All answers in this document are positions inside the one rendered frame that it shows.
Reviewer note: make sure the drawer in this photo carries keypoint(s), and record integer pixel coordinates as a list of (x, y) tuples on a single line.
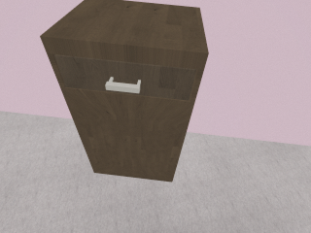
[(156, 80)]

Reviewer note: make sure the handle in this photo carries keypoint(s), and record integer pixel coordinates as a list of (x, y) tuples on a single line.
[(123, 87)]

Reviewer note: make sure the cabinet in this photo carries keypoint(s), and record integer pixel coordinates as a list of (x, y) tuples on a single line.
[(130, 135)]

